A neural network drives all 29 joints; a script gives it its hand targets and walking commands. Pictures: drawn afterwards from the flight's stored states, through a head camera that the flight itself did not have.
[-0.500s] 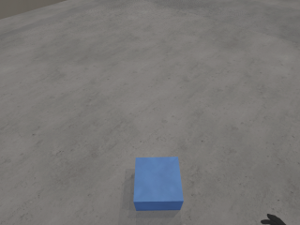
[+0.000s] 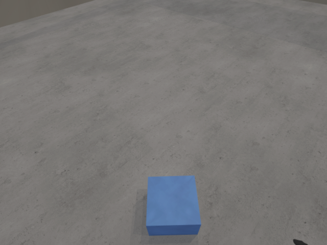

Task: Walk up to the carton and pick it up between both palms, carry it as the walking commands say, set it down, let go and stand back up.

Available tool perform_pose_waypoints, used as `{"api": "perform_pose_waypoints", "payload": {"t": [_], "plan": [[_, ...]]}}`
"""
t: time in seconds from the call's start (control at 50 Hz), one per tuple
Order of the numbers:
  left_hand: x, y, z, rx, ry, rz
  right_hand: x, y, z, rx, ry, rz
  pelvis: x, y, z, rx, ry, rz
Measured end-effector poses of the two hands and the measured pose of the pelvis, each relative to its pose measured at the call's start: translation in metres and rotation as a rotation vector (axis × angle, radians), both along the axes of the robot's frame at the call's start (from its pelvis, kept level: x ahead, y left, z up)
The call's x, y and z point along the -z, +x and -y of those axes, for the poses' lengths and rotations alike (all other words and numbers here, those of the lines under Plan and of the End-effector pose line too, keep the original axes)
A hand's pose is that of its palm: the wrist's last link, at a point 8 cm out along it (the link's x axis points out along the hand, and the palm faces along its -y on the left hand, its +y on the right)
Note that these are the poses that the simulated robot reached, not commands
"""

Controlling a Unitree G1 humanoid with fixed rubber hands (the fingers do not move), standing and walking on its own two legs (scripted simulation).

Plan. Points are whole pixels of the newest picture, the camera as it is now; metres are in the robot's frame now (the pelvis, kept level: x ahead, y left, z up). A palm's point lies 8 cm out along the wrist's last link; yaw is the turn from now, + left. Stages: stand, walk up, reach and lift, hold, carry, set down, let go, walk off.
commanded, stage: walk up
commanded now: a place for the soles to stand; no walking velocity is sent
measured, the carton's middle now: (172, 205) +0.47 -0.01 -0.66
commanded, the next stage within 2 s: reach and lift in 0.62 s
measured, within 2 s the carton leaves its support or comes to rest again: neither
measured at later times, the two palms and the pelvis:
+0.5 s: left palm out of the picture +0.06 +0.32 -0.09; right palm out of the picture +0.08 -0.32 -0.09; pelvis -0.01 -0.01 +0.00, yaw +0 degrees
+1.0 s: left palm out of the picture +0.16 +0.28 -0.10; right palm (302, 243) +0.16 -0.31 -0.09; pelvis -0.01 -0.01 +0.00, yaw +0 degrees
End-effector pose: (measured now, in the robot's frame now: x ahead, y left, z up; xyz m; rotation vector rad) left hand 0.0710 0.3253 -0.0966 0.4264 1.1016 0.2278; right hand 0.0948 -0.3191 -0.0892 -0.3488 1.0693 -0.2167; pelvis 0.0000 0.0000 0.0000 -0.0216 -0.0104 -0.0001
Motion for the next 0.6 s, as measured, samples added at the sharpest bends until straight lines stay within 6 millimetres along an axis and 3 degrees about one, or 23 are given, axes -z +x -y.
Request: {"api": "perform_pose_waypoints", "payload": {"t": [0.6], "plan": [[-0.003, -0.017, 0.006, -0.016, 0.017, -0.025, 0.004, -0.014, 0.009, 0.011, 0.012, -0.008, -0.001, -0.009, 0.009, 0.001, 0.011, 0.004]]}}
